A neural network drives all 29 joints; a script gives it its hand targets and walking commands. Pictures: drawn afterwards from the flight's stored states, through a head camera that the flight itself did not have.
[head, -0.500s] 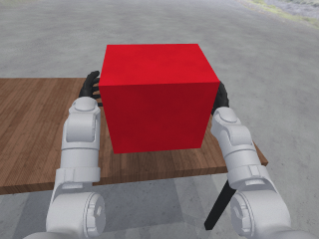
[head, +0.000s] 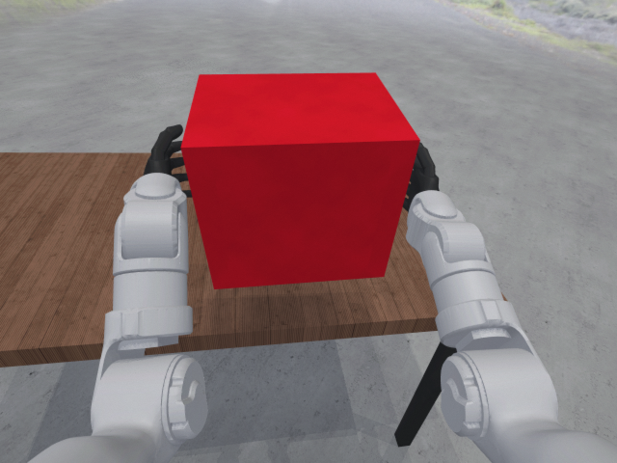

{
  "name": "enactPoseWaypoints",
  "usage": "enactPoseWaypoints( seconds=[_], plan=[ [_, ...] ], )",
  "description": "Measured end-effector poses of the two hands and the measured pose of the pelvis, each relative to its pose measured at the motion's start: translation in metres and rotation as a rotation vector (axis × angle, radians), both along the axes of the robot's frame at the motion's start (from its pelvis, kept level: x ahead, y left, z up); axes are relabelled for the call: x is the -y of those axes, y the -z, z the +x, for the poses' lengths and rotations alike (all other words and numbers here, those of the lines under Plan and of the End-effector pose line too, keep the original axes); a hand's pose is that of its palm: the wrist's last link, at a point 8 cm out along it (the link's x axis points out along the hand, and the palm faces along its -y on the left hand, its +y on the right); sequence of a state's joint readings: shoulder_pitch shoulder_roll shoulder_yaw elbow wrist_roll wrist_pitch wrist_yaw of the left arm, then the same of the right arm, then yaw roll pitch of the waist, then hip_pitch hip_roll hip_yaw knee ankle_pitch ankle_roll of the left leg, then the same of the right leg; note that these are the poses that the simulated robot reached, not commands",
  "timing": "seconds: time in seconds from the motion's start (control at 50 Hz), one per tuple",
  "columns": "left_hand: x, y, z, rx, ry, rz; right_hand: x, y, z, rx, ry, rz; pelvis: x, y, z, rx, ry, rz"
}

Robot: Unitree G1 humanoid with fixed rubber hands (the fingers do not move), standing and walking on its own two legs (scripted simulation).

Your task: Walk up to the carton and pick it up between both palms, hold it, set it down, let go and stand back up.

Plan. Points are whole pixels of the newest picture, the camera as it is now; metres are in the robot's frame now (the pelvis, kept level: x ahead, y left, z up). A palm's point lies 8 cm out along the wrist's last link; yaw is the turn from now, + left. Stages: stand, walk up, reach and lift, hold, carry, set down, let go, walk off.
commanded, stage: hold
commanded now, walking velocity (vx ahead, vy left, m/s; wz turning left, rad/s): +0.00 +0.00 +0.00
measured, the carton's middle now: (295, 180) +0.42 +0.00 +0.21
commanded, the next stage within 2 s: none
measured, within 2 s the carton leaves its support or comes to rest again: neither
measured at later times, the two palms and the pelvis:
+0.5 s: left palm (162, 180) +0.37 +0.16 +0.24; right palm (421, 195) +0.37 -0.16 +0.22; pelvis +0.00 +0.00 +0.00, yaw +0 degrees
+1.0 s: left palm (163, 178) +0.37 +0.16 +0.24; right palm (423, 193) +0.37 -0.16 +0.23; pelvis +0.01 +0.01 +0.00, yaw -1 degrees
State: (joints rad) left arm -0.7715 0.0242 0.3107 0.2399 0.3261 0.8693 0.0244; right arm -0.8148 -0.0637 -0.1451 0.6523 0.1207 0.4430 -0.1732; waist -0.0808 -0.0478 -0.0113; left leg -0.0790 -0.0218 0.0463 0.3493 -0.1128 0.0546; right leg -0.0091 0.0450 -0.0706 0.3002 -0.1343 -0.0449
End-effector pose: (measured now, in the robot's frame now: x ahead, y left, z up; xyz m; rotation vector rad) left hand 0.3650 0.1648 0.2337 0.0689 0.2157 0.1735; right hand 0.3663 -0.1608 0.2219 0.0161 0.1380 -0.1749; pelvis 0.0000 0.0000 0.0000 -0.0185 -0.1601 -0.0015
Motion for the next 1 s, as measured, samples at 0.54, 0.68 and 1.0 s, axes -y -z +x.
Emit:
enactPoseWaypoints(
  seconds=[0.54,0.68,1.0],
  plan=[
    [0.0,-0.002,0.007,-0.004,0.012,0.002,0.0,-0.001,0.003,-0.014,0.007,0.006,-0.003,0.0,0.005,-0.012,0.005,-0.002],
    [-0.001,0.001,0.005,0.002,0.01,0.0,-0.001,-0.002,0.004,-0.011,0.01,0.003,-0.004,0.0,0.009,-0.012,0.004,-0.005],
    [0.002,-0.007,0.005,0.01,0.021,0.004,0.002,-0.004,0.003,-0.01,0.015,0.007,-0.007,0.0,0.013,-0.001,0.011,-0.006]
  ],
)
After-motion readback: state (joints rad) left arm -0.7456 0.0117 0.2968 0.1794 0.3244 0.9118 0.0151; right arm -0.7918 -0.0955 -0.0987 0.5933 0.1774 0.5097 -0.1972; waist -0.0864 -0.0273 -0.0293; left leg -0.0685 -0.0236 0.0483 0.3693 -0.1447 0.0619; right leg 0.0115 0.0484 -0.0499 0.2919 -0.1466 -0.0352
